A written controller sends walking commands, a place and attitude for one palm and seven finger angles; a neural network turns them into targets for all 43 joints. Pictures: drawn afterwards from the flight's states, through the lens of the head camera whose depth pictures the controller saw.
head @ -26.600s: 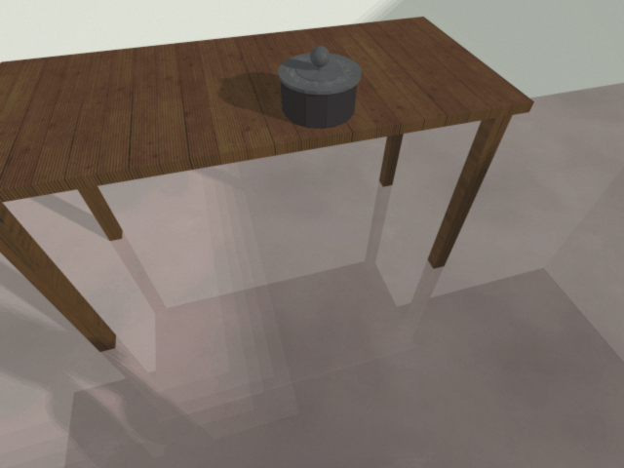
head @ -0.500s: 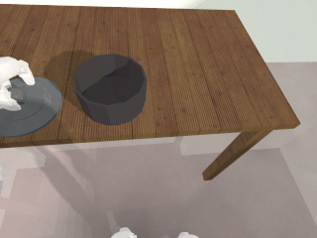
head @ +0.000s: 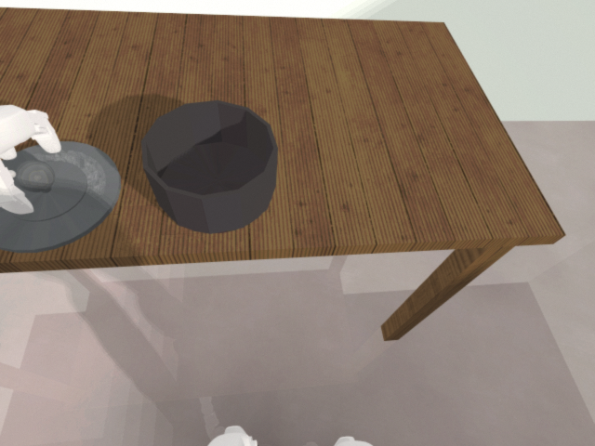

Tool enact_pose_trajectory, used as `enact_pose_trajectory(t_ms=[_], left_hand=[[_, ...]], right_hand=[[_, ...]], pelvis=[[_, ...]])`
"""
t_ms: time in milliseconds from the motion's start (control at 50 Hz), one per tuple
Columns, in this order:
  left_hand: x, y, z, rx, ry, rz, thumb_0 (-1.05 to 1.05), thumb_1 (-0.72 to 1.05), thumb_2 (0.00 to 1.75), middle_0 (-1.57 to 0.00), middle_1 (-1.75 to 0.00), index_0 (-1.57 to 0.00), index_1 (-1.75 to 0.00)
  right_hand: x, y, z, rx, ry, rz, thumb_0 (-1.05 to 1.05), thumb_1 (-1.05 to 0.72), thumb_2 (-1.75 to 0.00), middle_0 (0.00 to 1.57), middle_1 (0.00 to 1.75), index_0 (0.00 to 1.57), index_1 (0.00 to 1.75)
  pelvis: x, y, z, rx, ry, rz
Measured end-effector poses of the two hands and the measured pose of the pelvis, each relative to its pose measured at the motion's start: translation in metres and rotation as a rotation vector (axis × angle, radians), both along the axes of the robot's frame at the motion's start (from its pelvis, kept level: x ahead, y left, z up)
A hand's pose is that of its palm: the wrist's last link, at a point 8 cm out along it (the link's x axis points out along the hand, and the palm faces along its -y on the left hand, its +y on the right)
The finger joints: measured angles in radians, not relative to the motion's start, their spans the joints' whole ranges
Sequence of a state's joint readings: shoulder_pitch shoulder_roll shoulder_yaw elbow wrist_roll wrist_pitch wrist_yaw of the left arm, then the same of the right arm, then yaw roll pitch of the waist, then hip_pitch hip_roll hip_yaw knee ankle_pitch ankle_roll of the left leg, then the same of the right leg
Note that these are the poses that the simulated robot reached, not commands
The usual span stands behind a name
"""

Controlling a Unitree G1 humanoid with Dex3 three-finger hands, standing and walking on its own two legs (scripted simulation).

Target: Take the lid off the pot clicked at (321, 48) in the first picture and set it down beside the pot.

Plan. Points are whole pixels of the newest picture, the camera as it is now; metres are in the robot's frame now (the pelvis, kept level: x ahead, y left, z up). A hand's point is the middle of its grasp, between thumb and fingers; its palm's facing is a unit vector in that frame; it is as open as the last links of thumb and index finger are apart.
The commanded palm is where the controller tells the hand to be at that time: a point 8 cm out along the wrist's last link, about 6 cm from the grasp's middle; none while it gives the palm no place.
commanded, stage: raise the empty hand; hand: left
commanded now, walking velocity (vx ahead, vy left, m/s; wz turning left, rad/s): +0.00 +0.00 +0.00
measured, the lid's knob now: (35, 175) +0.47 +0.35 +0.05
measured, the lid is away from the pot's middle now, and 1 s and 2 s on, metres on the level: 0.24 0.24 0.24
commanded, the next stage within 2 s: draw the hand back to the body in 1.18 s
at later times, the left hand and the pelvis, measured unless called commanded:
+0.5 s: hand out of the picture +0.46 +0.35 +0.14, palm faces -0.37 -0.12 -0.92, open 11.0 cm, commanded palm +0.47 +0.34 +0.21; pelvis +0.01 +0.00 +0.01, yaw +0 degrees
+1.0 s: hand out of the picture +0.46 +0.36 +0.19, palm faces -0.32 -0.13 -0.94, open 11.0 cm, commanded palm +0.47 +0.35 +0.26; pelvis +0.01 +0.00 +0.01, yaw +1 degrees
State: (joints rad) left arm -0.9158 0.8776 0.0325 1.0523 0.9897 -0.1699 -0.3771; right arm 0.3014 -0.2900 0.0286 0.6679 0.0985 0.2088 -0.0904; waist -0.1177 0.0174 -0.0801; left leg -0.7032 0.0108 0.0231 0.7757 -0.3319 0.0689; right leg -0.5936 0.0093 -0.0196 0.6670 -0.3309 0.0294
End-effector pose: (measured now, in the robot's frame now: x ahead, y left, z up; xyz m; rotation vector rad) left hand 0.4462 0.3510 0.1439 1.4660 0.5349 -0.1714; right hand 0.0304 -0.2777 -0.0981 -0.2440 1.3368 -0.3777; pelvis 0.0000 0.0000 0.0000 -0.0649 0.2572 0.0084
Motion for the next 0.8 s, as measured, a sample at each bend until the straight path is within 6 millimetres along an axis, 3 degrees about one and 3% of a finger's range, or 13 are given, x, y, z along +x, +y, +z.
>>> enact_pose_trajectory(t_ms=[500, 800], left_hand=[[0.018, -0.001, 0.054, 0.016, -0.055, 0.039, 0.00, -0.02, 0.67, -0.37, -0.85, -0.37, -0.84], [0.011, 0.002, 0.085, 0.008, -0.084, 0.067, 0.00, -0.02, 0.67, -0.37, -0.85, -0.37, -0.84]], right_hand=[[-0.002, 0.009, 0.004, 0.023, -0.016, -0.020, 0.00, -0.90, -0.90, 0.20, 0.30, 0.21, 0.30], [0.027, 0.016, 0.005, 0.063, -0.071, 0.018, 0.00, -0.90, -0.90, 0.20, 0.30, 0.21, 0.30]], pelvis=[[0.007, 0.004, 0.007, 0.004, -0.025, -0.004], [0.007, 0.006, 0.012, 0.009, -0.052, 0.006]])
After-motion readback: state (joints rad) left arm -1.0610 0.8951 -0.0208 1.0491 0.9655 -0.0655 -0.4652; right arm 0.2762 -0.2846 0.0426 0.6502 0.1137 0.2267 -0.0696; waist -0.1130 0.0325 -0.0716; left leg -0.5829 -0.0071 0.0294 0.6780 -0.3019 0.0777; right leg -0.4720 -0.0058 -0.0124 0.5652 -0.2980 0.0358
